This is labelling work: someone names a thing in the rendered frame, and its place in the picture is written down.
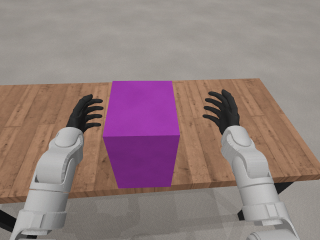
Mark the robot left forearm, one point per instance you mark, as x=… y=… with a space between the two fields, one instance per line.
x=45 y=205

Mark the robot right forearm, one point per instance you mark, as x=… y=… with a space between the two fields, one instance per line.
x=261 y=203

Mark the right robot upper arm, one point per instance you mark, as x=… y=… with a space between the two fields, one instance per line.
x=277 y=234

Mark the right robot hand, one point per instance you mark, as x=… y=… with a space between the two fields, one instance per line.
x=228 y=113

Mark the left robot hand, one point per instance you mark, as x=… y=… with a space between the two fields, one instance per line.
x=79 y=118

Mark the table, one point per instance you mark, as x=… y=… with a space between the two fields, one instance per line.
x=32 y=114

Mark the carton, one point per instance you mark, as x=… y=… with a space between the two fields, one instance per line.
x=141 y=133

